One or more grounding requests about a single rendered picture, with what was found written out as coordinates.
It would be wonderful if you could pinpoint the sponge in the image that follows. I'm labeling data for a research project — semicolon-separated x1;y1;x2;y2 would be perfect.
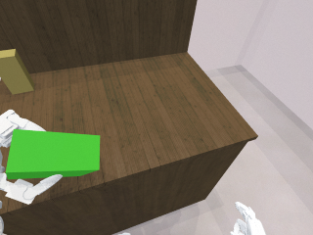
6;129;100;179

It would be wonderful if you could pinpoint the right robot hand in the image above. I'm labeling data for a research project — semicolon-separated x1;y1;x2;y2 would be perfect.
230;202;267;235

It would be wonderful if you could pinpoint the left robot hand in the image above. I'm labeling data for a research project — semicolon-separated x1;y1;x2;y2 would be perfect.
0;110;63;205

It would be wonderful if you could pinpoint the table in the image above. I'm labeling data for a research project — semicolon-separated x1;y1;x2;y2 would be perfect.
0;0;258;235

